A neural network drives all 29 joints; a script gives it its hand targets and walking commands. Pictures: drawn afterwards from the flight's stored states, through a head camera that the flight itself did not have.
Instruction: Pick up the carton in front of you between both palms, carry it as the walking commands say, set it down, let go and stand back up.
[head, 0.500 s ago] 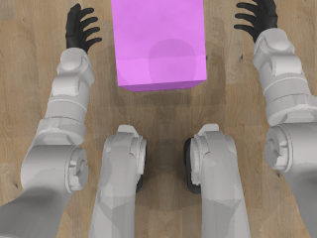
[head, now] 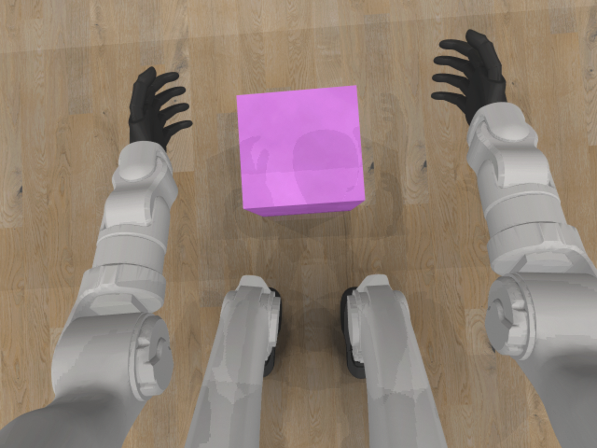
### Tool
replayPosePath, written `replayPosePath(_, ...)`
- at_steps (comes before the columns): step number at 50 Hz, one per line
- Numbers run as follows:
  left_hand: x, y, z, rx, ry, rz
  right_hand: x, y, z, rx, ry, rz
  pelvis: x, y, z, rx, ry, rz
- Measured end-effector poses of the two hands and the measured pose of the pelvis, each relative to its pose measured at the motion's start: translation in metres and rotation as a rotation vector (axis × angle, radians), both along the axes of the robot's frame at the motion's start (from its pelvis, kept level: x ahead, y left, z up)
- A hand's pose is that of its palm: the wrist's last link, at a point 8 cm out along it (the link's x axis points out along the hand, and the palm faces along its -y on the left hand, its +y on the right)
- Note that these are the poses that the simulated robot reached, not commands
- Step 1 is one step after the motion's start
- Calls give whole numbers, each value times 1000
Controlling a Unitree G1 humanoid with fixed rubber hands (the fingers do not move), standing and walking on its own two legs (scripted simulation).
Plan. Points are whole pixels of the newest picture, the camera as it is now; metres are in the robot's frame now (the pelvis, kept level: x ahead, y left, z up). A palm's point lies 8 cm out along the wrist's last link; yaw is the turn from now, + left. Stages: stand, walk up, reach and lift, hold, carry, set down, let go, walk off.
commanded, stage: set down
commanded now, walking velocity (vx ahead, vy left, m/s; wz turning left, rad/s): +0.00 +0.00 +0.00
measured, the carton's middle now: (302, 161) +0.50 +0.01 -0.42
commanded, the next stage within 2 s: let go in 0.22 s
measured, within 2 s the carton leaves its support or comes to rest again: neither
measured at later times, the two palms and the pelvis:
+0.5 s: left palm (77, 150) +0.43 +0.19 +0.03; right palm out of the picture +0.43 -0.24 +0.03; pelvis +0.05 +0.00 +0.14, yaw -2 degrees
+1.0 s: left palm out of the picture +0.30 +0.24 +0.16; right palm out of the picture +0.30 -0.23 +0.16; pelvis +0.12 +0.01 +0.23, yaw -2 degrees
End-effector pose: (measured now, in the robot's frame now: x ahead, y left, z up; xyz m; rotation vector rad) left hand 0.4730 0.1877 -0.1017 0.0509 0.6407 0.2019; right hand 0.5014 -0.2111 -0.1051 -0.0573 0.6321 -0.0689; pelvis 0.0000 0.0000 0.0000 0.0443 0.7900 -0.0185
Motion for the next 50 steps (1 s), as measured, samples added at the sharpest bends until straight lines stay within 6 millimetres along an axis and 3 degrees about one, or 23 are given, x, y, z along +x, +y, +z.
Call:
replayPosePath(12,-2,-4,69,-2,-3,-5,-5,-7,68,-5,3,6,20,-2,65,1,-22,-5)
replayPosePath(18,-12,-6,103,18,21,-66,-22,-18,103,-42,33,-3,31,-4,102,-1,-54,-14)
replayPosePath(25,-47,0,135,46,98,-162,-67,-27,135,-101,88,-28,49,-3,138,-17,-122,-16)
replayPosePath(32,-88,21,174,61,144,-184,-114,-25,167,-96,127,-17,69,0,171,-29,-246,-19)
replayPosePath(44,-145,45,241,63,131,-174,-170,-23,233,-112,121,-7,110,6,211,-49,-476,-22)
replayPosePath(50,-172,51,260,61,134,-164,-197,-20,261,-109,103,-10,121,6,225,-53,-603,-19)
